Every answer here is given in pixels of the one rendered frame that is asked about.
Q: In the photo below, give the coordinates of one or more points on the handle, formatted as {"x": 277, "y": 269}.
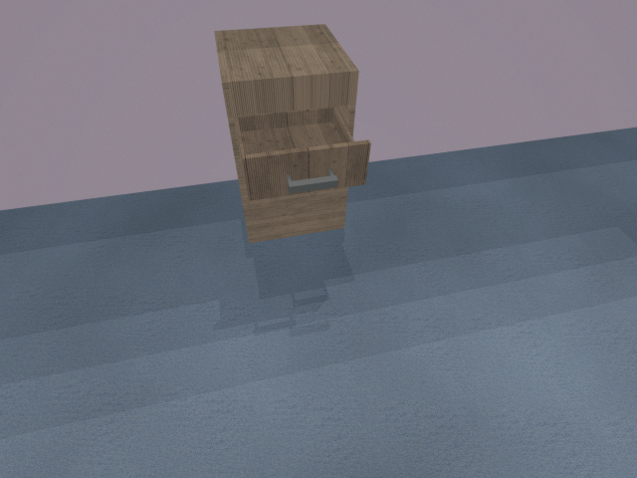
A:
{"x": 303, "y": 185}

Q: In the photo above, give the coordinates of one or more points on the cabinet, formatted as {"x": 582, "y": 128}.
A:
{"x": 282, "y": 69}

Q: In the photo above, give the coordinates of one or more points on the drawer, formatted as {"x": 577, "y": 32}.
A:
{"x": 304, "y": 144}

